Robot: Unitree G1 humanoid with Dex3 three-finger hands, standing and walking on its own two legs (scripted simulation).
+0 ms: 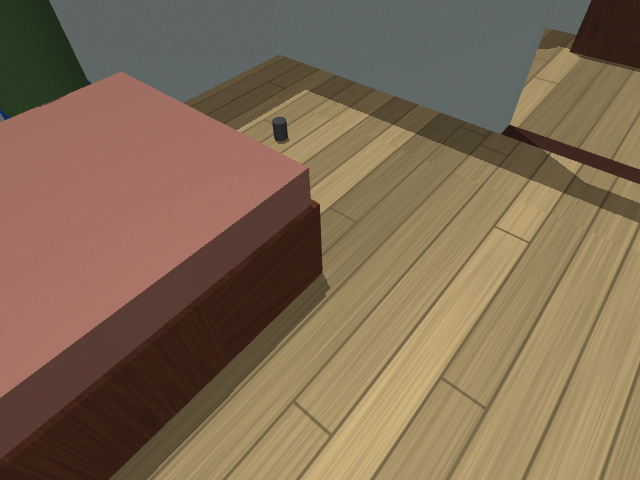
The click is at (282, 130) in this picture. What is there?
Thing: mug
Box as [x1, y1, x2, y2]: [272, 117, 287, 141]
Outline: 275,117 272,120 274,138 280,141 287,138 285,118
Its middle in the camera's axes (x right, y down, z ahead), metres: -0.20 -0.61 +2.17
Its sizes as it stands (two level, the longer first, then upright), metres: 0.110 0.076 0.107
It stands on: the floor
